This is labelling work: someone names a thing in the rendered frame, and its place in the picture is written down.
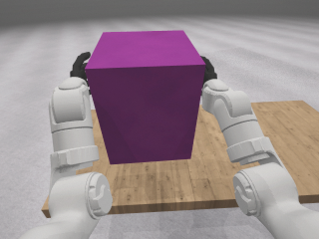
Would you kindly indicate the robot right hand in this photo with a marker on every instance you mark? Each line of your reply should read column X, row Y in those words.
column 209, row 73

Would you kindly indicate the right robot forearm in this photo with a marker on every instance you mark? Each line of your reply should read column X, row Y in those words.
column 237, row 121

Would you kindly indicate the robot left hand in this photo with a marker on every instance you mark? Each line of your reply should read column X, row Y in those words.
column 78, row 68

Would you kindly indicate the carton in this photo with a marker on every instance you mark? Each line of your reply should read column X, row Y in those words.
column 146, row 88

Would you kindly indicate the robot right upper arm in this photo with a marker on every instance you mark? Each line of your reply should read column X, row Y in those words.
column 268, row 193

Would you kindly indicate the table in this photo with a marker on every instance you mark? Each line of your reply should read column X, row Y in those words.
column 205, row 181

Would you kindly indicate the left robot forearm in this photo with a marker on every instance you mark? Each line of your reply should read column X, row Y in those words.
column 71, row 126

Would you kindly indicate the robot left upper arm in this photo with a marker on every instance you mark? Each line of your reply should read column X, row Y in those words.
column 76, row 205

